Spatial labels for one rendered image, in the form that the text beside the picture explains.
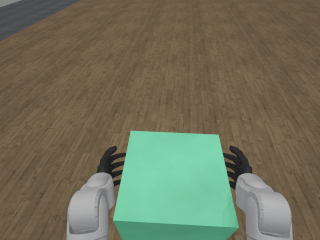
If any left robot forearm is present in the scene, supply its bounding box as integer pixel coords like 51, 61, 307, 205
66, 172, 115, 240

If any robot left hand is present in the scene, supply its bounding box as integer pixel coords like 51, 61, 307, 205
96, 146, 126, 187

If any carton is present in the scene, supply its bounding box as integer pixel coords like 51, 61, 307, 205
113, 130, 239, 240

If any right robot forearm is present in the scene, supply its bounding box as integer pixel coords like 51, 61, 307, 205
235, 173, 293, 240

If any robot right hand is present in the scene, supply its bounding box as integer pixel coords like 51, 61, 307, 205
223, 145, 252, 190

